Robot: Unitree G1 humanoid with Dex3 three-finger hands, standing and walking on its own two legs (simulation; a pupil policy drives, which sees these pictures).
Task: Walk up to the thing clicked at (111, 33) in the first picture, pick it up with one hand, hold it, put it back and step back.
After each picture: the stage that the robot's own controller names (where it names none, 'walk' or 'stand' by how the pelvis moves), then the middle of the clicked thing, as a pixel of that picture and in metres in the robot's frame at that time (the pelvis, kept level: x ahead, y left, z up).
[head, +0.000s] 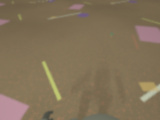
stand; (111, 35) +2.28 -0.56 -0.72
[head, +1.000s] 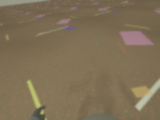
walk; (98, 43) +2.18 -0.09 -0.68
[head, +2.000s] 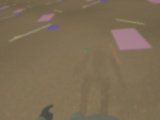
walk; (85, 50) +1.51 +0.22 -0.71
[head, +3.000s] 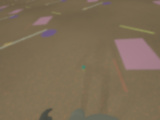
walk; (83, 68) +0.97 +0.21 -0.72
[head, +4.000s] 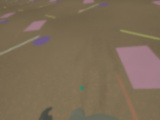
walk; (82, 89) +0.55 +0.19 -0.71
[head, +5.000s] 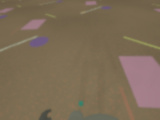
stand; (81, 104) +0.35 +0.14 -0.71
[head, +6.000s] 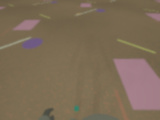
stand; (76, 109) +0.31 +0.14 -0.72
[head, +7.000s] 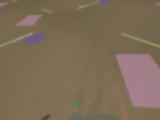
stand; (75, 105) +0.30 +0.20 -0.72
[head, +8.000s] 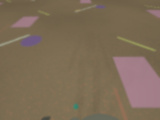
stand; (76, 107) +0.30 +0.16 -0.73
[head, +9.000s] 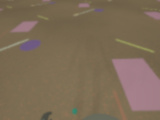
stand; (74, 112) +0.28 +0.18 -0.73
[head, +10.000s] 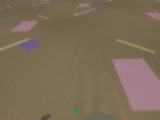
stand; (75, 111) +0.28 +0.17 -0.73
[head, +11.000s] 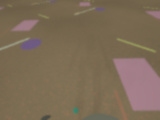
stand; (75, 111) +0.27 +0.16 -0.73
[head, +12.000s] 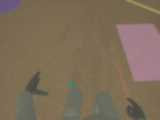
go down; (72, 85) +0.33 +0.18 -0.51
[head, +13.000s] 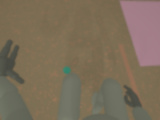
go down; (67, 71) +0.37 +0.22 -0.32
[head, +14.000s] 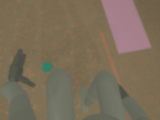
close in; (47, 68) +0.34 +0.25 -0.24
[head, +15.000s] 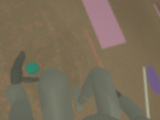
close; (32, 69) +0.34 +0.27 -0.21
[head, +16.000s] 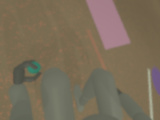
lift; (34, 69) +0.33 +0.28 -0.21
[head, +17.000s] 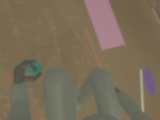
lift; (33, 69) +0.32 +0.27 -0.22
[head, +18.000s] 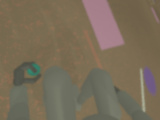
lift; (33, 71) +0.32 +0.27 -0.22
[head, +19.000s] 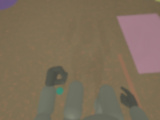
lift; (60, 90) +0.24 +0.30 -0.39
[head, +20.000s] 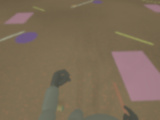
go down; (58, 107) +0.25 +0.37 -0.69
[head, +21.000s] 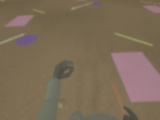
hold; (59, 104) +0.30 +0.38 -0.70
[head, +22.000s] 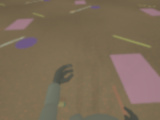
stand; (60, 103) +0.34 +0.38 -0.71
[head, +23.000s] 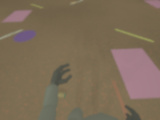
stand; (60, 94) +0.40 +0.38 -0.69
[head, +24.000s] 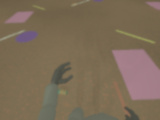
stand; (62, 92) +0.44 +0.37 -0.68
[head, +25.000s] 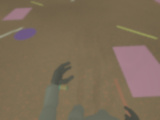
stand; (63, 87) +0.47 +0.37 -0.67
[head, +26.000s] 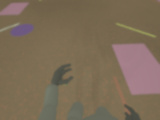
stand; (62, 82) +0.51 +0.37 -0.65
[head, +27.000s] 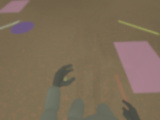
stand; (63, 78) +0.55 +0.37 -0.62
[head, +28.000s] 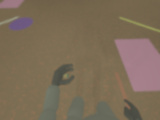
stand; (63, 75) +0.57 +0.37 -0.61
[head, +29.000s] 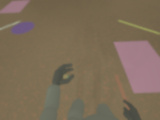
stand; (64, 76) +0.59 +0.37 -0.62
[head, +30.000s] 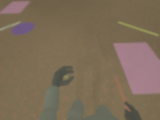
stand; (64, 76) +0.60 +0.37 -0.64
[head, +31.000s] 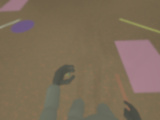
stand; (65, 73) +0.61 +0.37 -0.62
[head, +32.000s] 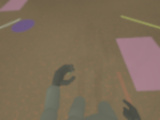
close; (66, 72) +0.62 +0.37 -0.60
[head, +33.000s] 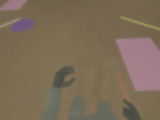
close; (65, 71) +0.63 +0.37 -0.60
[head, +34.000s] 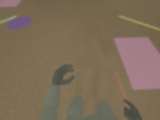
close; (64, 70) +0.63 +0.37 -0.60
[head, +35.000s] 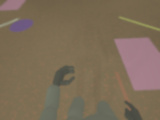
close; (65, 71) +0.63 +0.37 -0.61
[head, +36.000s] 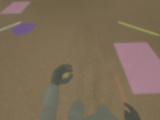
hold; (65, 74) +0.63 +0.37 -0.63
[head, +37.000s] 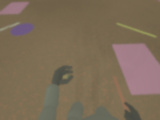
stand; (64, 76) +0.61 +0.37 -0.65
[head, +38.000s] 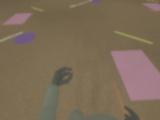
stand; (64, 82) +0.60 +0.37 -0.69
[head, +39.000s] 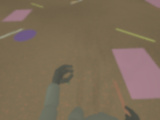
stand; (65, 81) +0.59 +0.37 -0.68
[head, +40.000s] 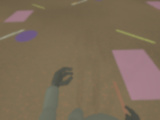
close; (65, 82) +0.59 +0.37 -0.69
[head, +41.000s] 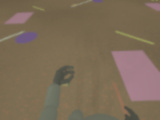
close; (64, 83) +0.57 +0.37 -0.69
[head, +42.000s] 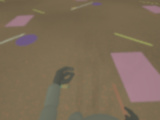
close; (64, 86) +0.56 +0.37 -0.70
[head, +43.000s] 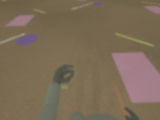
close; (65, 86) +0.55 +0.36 -0.70
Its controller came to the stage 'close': yes
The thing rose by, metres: 0.24
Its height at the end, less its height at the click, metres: -0.02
